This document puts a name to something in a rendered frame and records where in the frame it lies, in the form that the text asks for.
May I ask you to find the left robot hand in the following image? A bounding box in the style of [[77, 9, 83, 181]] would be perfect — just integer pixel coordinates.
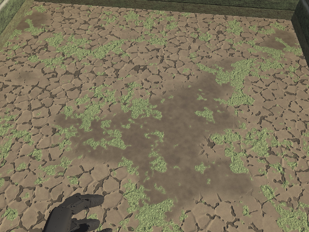
[[42, 192, 113, 232]]

